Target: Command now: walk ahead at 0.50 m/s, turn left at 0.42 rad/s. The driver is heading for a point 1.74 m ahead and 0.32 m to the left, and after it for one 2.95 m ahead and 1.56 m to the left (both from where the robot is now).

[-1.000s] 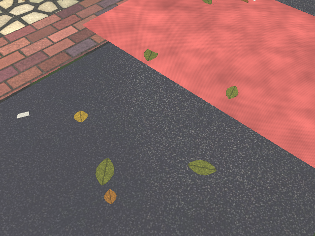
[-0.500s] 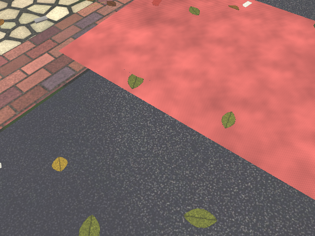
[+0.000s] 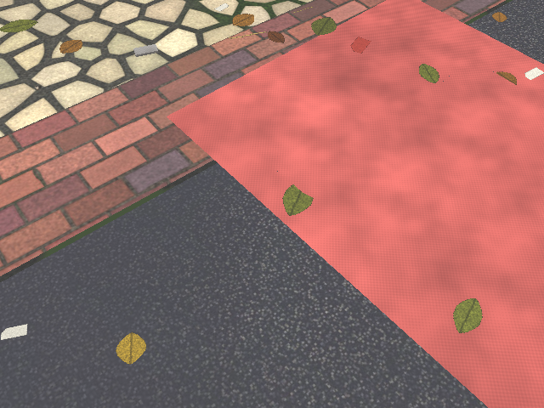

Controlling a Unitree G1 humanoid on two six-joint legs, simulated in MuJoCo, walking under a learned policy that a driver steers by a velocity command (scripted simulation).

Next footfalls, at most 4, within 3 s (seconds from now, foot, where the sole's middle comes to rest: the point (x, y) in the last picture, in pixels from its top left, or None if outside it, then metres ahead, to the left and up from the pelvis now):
0.02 left None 0.17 0.07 -0.76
0.58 right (304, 384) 0.52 -0.03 -0.76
1.10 left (198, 308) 0.70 0.25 -0.76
1.62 right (235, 216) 1.01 0.18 -0.76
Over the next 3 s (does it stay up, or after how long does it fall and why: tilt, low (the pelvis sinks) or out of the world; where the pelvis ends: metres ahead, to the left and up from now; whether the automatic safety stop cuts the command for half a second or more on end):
stays up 0.91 0.25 0.02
